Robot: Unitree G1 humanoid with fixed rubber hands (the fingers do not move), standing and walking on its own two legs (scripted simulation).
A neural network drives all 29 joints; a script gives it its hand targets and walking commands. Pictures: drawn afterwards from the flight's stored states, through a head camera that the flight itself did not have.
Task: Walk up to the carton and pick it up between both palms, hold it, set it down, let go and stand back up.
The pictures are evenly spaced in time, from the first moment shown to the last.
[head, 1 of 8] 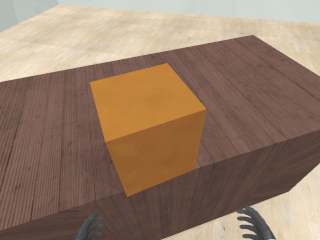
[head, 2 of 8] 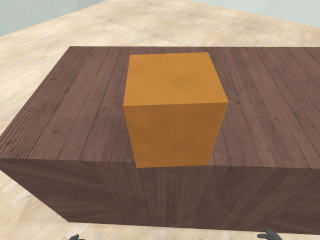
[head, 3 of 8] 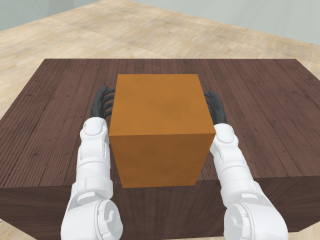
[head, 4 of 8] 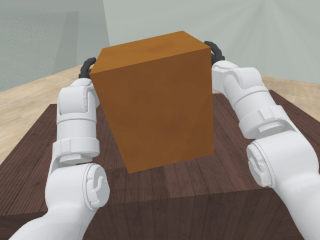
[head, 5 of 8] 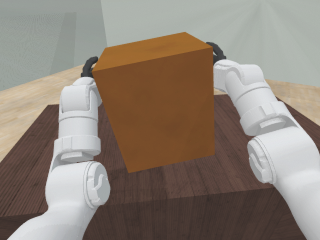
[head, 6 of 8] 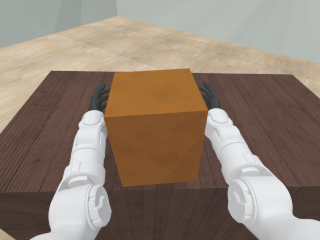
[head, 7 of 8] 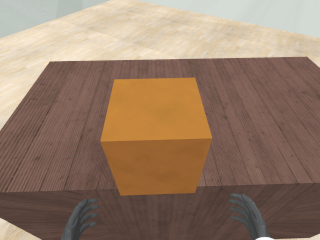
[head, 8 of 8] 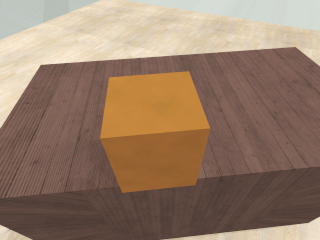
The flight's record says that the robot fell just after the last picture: no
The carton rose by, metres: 0.21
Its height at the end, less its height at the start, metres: +0.00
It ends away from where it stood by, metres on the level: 0.01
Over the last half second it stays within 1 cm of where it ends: yes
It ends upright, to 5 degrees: yes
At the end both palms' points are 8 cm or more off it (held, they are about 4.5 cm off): yes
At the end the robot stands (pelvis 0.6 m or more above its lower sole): yes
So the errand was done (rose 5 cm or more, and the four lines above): yes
